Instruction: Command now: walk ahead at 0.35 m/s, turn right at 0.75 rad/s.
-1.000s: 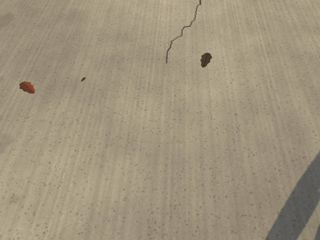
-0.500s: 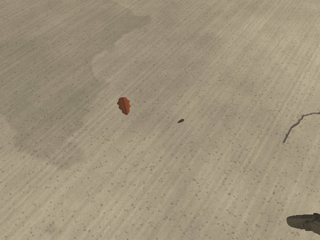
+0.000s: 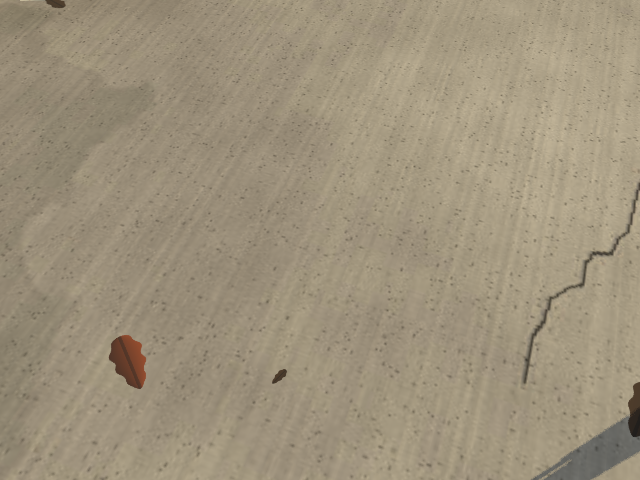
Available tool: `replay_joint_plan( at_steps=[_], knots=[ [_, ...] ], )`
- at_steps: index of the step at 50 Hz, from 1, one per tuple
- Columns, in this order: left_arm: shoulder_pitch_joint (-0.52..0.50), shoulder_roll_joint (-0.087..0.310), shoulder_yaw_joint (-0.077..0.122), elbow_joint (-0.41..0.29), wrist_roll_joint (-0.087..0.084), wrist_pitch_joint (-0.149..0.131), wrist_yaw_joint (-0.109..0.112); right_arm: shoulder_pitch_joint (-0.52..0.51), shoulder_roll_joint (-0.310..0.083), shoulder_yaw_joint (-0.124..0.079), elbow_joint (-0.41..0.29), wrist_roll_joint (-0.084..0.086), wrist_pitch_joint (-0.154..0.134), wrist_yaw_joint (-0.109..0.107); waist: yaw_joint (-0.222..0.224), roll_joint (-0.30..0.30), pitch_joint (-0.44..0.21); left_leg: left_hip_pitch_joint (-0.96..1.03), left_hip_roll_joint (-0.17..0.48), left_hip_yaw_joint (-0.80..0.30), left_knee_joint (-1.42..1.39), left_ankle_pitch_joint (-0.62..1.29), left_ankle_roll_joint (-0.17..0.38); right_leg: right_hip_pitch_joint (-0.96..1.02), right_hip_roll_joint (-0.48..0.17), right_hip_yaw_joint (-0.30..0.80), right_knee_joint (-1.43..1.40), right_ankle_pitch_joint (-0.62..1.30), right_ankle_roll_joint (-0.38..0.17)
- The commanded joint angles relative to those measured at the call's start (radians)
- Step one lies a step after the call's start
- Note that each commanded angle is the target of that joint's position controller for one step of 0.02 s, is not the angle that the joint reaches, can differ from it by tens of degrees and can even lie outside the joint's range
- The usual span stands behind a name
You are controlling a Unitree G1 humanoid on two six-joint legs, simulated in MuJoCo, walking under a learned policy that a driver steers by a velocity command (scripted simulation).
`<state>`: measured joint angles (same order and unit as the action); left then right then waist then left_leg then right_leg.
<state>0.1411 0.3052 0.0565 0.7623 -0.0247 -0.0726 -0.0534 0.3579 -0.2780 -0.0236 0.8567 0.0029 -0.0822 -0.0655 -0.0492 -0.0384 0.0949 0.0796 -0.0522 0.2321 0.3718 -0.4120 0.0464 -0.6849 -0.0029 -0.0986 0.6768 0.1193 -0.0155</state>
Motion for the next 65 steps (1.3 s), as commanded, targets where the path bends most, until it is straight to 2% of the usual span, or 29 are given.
replay_joint_plan(
  at_steps=[1,2,3,4,5,6,7,8,10,13,16,23,24,25,26,27,29,32,40,45,47,48,49,50,53,56,57,60,65],
  knots=[
    [0.359,0.124,0.055,0.006,0.003,0.020,-0.019,-0.205,-0.215,-0.049,-0.144,0.018,-0.005,-0.032,0.225,0.194,-0.248,-0.280,0.180,-0.035,0.320,1.244,-0.082,0.663,0.124,-0.045,-0.027,0.062,-0.039],
    [0.513,0.179,0.079,0.043,0.002,0.041,-0.004,-0.271,-0.185,-0.043,-0.160,0.028,-0.003,-0.016,0.317,0.090,-0.267,-0.386,0.148,-0.046,0.629,0.947,-0.100,0.828,0.074,0.040,-0.083,0.155,-0.092],
    [0.529,0.155,0.069,0.061,0.007,0.057,0.028,-0.328,-0.082,-0.019,-0.166,0.015,-0.008,0.026,0.329,-0.190,-0.143,-0.557,-0.053,-0.044,1.043,-0.073,-0.132,0.853,0.001,0.141,-0.229,0.375,-0.153],
    [0.345,0.196,0.039,-0.020,0.086,0.021,0.032,-0.070,0.013,0.008,-0.208,-0.002,-0.017,0.052,0.073,-0.314,-0.228,-0.775,-0.107,-0.276,1.334,-0.282,-0.155,0.920,-0.191,0.592,-0.100,0.868,-0.330],
    [0.257,0.243,0.060,-0.121,0.100,0.006,0.022,0.017,-0.097,0.002,-0.217,-0.003,-0.023,0.062,0.091,-0.185,-0.493,-0.769,-0.088,-0.450,1.389,-0.221,-0.153,1.005,-0.330,0.832,-0.223,0.642,-0.478],
    [0.133,0.235,0.069,-0.184,0.065,0.007,0.017,-0.058,-0.176,-0.016,-0.244,0.008,-0.019,0.065,0.054,-0.013,-0.374,-0.794,-0.054,-0.448,1.267,-0.137,-0.105,0.849,-0.289,0.843,-0.317,0.235,-0.459],
    [0.067,0.183,0.058,-0.202,0.019,0.008,0.021,-0.122,-0.192,-0.030,-0.245,-0.006,-0.003,0.052,0.018,0.140,-0.285,-0.791,-0.007,-0.430,1.163,-0.078,-0.092,0.713,-0.235,0.805,-0.361,-0.015,-0.403],
    [0.046,0.157,0.046,-0.209,-0.001,0.013,0.025,-0.149,-0.183,-0.031,-0.245,-0.018,0.013,0.043,0.001,0.186,-0.214,-0.749,0.007,-0.421,1.079,-0.058,-0.093,0.572,-0.197,0.770,-0.389,-0.066,-0.368],
    [0.037,0.157,0.051,-0.211,0.006,0.024,0.039,-0.187,-0.164,-0.035,-0.256,-0.024,0.038,0.036,-0.008,0.137,-0.141,-0.665,0.024,-0.418,0.879,-0.052,-0.119,0.410,-0.109,0.644,-0.378,0.075,-0.320],
    [0.077,0.176,0.066,-0.196,0.004,0.057,0.080,-0.264,-0.075,-0.017,-0.271,-0.020,0.037,0.028,0.026,0.076,-0.213,-0.602,-0.019,-0.376,0.587,0.062,-0.159,0.409,-0.019,0.526,-0.297,0.321,-0.254],
    [0.066,0.186,0.077,-0.214,-0.011,0.102,0.110,-0.307,-0.076,-0.023,-0.270,0.002,0.047,0.028,0.047,-0.011,-0.290,-0.572,-0.042,-0.395,0.452,0.201,-0.168,0.462,0.003,0.540,-0.261,0.168,-0.175],
    [0.014,0.137,0.075,-0.268,-0.001,0.122,0.102,-0.329,-0.118,-0.064,-0.251,0.005,0.017,0.048,0.053,-0.145,-0.207,-0.397,-0.025,-0.426,0.061,0.296,-0.109,0.438,0.038,0.690,-0.180,-0.191,-0.105],
    [0.030,0.108,0.066,-0.270,-0.004,0.124,0.096,-0.296,-0.125,-0.071,-0.235,0.003,0.014,0.050,0.049,-0.083,-0.223,-0.274,0.050,-0.445,-0.041,0.407,-0.069,0.380,0.087,0.647,-0.080,-0.420,-0.074],
    [0.123,0.040,0.045,-0.259,0.008,0.125,0.091,-0.302,-0.170,-0.079,-0.251,-0.013,0.024,0.043,0.100,0.101,-0.280,-0.101,0.272,-0.626,-0.016,0.517,0.035,0.241,0.178,0.506,0.143,-0.750,-0.031],
    [0.137,0.099,0.057,-0.292,0.005,0.117,0.081,-0.296,-0.190,-0.082,-0.261,-0.053,0.040,0.043,0.125,0.268,-0.261,-0.129,0.421,-0.825,-0.054,0.578,0.178,0.101,0.218,0.373,0.336,-0.822,0.015],
    [0.133,0.188,0.077,-0.285,0.006,0.108,0.070,-0.299,-0.164,-0.087,-0.267,-0.045,0.041,0.038,0.116,0.291,-0.243,-0.166,0.463,-0.876,-0.071,0.490,0.237,0.045,0.121,0.318,0.489,-0.744,0.064],
    [0.134,0.215,0.089,-0.233,-0.003,0.124,0.074,-0.355,-0.093,-0.068,-0.291,-0.023,0.061,0.020,0.098,0.156,-0.176,-0.232,0.313,-0.626,-0.048,0.296,0.155,0.032,0.055,0.277,0.594,-0.587,0.096],
    [0.111,0.141,0.060,-0.253,-0.001,0.132,0.074,-0.330,-0.118,-0.067,-0.276,-0.023,0.081,0.000,0.072,0.133,-0.131,-0.288,0.253,-0.451,-0.078,0.378,0.143,0.019,0.010,0.164,0.614,-0.490,0.110],
    [0.041,0.092,0.040,-0.284,0.003,0.127,0.063,-0.285,-0.183,-0.102,-0.235,-0.019,0.091,0.018,0.028,0.202,-0.199,-0.205,0.339,-0.275,-0.094,0.395,0.169,0.150,-0.094,0.088,0.284,-0.468,0.099],
    [0.103,0.091,0.056,-0.254,0.007,0.145,0.046,-0.282,-0.189,-0.112,-0.207,0.018,0.082,0.043,0.073,0.191,-0.204,-0.246,0.359,-0.187,0.009,0.379,0.102,0.381,-0.041,0.020,-0.067,-0.417,0.014],
    [0.314,0.141,0.087,-0.158,-0.008,0.140,0.054,-0.245,-0.108,-0.093,-0.184,0.026,0.086,0.056,0.133,0.012,-0.210,-0.558,0.263,-0.087,0.252,-0.080,-0.003,0.716,-0.043,0.128,-0.230,-0.496,-0.088],
    [0.392,0.279,0.111,-0.152,-0.010,0.124,0.062,-0.302,-0.030,-0.064,-0.256,-0.009,0.079,0.070,0.142,-0.304,-0.168,-0.954,0.103,-0.037,0.638,-0.289,-0.087,0.819,-0.337,0.641,-0.350,-0.824,-0.264],
    [0.363,0.264,0.096,-0.186,0.024,0.080,0.050,-0.434,-0.096,-0.085,-0.290,0.019,0.048,0.071,0.212,-0.203,-0.145,-1.078,0.093,-0.270,0.738,-0.187,-0.056,0.718,-0.398,0.851,-0.528,-1.103,-0.347],
    [0.273,0.214,0.074,-0.182,0.037,0.048,0.053,-0.450,-0.145,-0.098,-0.296,0.045,0.026,0.079,0.159,-0.179,-0.066,-1.081,0.126,-0.297,0.736,-0.051,-0.021,0.667,-0.385,0.785,-0.570,-1.056,-0.299],
    [0.156,0.132,0.036,-0.180,0.023,0.021,0.068,-0.299,-0.148,-0.107,-0.205,0.001,0.006,0.083,0.062,-0.160,-0.085,-0.961,0.156,-0.275,0.668,0.236,-0.045,0.623,-0.264,0.508,-0.527,-0.770,-0.185],
    [0.204,0.126,0.031,-0.156,0.029,-0.005,0.071,-0.272,-0.119,-0.094,-0.167,0.019,0.018,0.088,0.071,-0.124,-0.076,-0.963,0.145,-0.251,0.654,0.404,-0.074,0.645,-0.237,0.364,-0.560,-0.637,-0.150],
    [0.251,0.145,0.034,-0.124,0.059,0.006,0.051,-0.224,-0.078,-0.075,-0.134,-0.081,0.070,0.123,0.072,-0.098,-0.083,-0.897,0.113,-0.206,0.676,0.359,-0.088,0.603,-0.182,0.284,-0.594,-0.633,-0.115],
    [0.278,0.127,0.030,-0.107,0.069,0.002,0.046,-0.262,-0.099,-0.087,-0.149,-0.033,0.101,0.150,0.097,-0.105,0.003,-0.957,0.051,-0.304,0.705,0.374,-0.099,0.589,-0.221,0.203,-0.619,-0.620,-0.098],
    [0.272,0.112,0.027,-0.063,0.070,-0.022,0.065,-0.298,-0.110,-0.080,-0.158,-0.050,0.090,0.163,0.086,-0.060,0.053,-1.036,0.088,-0.278,0.632,0.402,-0.058,0.716,-0.274,0.089,-0.646,-0.545,-0.090]
  ],
)
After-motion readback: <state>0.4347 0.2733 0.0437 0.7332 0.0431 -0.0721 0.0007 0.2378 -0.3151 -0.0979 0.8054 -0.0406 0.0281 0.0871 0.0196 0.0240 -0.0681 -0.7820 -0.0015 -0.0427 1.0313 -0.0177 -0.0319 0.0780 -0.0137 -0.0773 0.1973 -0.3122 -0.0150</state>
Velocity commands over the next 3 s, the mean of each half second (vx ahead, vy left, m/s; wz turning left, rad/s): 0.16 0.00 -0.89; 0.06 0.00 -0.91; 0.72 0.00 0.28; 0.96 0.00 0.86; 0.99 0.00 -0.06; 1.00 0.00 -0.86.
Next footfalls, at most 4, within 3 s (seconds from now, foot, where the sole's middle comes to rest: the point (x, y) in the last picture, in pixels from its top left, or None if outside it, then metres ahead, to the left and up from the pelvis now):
0.06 right None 0.26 -0.04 -0.76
0.50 left None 0.42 0.11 -0.76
0.94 right None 0.17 -0.04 -0.76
1.48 left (411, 400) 0.58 -0.21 -0.76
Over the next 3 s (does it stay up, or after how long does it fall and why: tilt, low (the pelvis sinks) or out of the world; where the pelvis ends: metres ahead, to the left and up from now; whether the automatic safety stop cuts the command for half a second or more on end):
stays up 1.67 -0.77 0.00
